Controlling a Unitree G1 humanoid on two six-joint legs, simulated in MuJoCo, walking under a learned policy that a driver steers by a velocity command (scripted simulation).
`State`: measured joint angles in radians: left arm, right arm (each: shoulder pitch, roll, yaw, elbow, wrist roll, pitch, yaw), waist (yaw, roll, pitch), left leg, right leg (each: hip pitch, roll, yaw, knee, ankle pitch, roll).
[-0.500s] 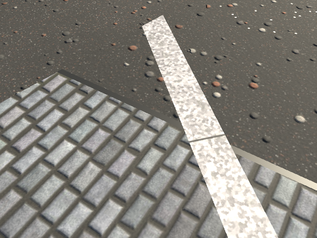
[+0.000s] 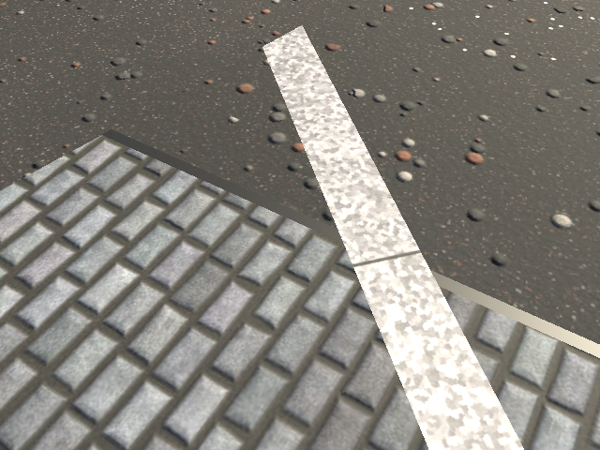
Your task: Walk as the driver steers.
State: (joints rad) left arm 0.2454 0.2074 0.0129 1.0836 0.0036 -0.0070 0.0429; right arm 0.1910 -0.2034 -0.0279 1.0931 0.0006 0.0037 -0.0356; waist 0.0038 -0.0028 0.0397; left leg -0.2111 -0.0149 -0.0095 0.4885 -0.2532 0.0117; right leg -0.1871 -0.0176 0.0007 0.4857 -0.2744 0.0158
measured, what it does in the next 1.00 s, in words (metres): walks ahead: left foot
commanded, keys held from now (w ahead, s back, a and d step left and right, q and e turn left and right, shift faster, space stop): no key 0.18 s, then w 0.82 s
